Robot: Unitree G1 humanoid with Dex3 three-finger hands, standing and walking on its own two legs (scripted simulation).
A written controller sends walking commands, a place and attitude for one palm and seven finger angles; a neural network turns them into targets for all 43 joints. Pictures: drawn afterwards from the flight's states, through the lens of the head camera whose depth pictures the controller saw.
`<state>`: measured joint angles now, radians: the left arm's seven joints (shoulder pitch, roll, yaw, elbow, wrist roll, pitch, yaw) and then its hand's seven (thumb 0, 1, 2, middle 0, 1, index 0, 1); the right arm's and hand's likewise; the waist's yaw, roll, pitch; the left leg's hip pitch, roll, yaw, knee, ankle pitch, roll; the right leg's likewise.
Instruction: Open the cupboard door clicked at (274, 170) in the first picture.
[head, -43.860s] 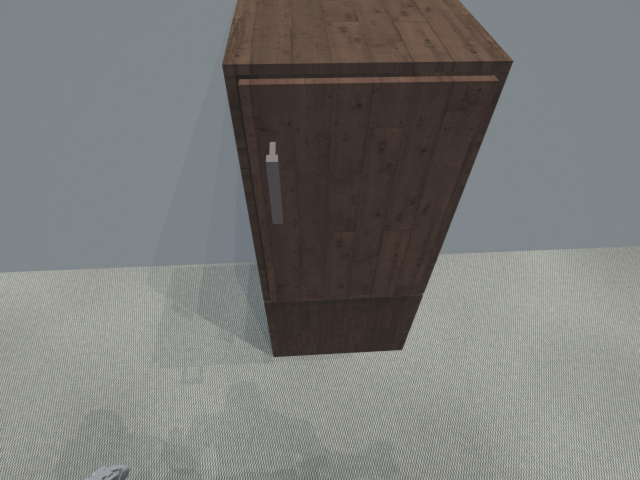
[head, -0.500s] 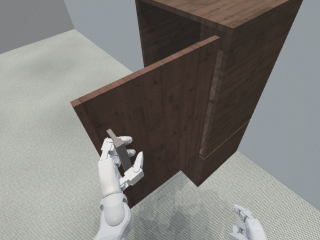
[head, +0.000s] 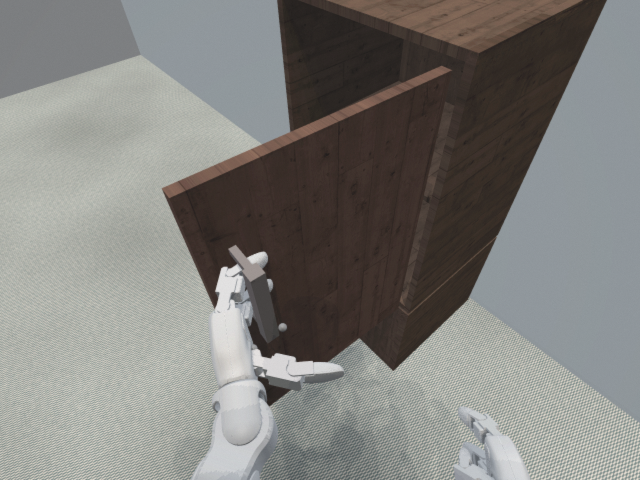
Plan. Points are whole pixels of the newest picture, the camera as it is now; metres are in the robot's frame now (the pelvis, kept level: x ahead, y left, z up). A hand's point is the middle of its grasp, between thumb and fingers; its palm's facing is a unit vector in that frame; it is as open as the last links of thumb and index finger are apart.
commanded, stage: open thumb and fingers to let go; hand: left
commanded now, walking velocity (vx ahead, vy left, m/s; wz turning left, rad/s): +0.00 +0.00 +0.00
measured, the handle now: (254, 296) +0.33 +0.10 +0.07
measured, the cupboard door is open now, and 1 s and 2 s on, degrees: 87 90 90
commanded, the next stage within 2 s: slide the hand sideways off the handle in 0.06 s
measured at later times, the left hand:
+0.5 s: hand (281, 364) +0.23 +0.06 +0.08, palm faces -0.13 -0.99 +0.02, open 16.3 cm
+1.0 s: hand (242, 388) +0.21 +0.09 +0.08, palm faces -0.12 -0.99 -0.02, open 16.0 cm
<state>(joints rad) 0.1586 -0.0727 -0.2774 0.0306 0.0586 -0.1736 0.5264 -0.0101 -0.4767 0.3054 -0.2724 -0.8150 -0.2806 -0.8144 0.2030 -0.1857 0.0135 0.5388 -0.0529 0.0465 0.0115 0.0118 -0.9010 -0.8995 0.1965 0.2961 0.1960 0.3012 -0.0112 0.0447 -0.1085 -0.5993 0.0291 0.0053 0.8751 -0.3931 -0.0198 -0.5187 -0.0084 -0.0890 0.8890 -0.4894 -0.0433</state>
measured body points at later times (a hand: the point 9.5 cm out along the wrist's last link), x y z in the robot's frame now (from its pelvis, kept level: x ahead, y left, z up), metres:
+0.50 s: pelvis -0.01 +0.01 +0.00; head +0.01 -0.01 +0.45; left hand +0.24 +0.11 +0.08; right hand +0.16 -0.22 -0.09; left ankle +0.03 +0.13 -0.69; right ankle -0.02 -0.09 -0.69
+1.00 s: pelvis +0.00 +0.00 -0.01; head +0.03 -0.02 +0.44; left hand +0.21 +0.15 +0.08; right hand +0.18 -0.22 -0.09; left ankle +0.03 +0.13 -0.69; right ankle -0.02 -0.09 -0.69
